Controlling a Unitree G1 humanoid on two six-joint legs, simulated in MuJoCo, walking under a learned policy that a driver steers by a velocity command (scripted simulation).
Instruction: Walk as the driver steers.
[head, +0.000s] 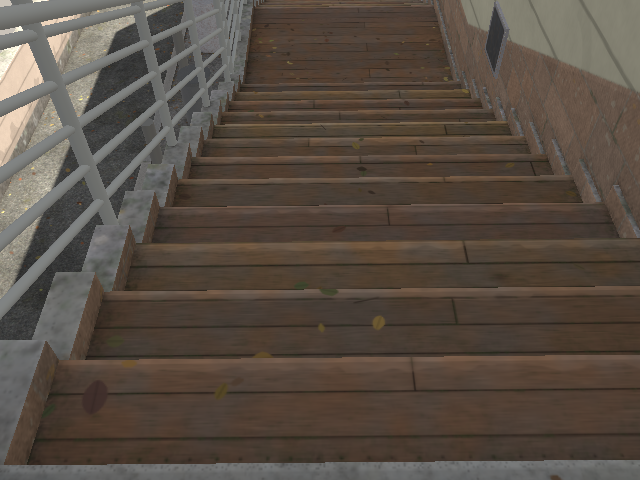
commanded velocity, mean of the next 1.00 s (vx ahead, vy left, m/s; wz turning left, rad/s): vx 1.00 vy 0.00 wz -0.94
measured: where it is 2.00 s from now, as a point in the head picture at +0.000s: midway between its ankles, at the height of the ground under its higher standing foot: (507, 266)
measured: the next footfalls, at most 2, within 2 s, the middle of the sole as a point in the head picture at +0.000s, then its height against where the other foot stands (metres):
right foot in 0.14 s outside the picture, level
left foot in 0.64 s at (312, 391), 0.15 m lower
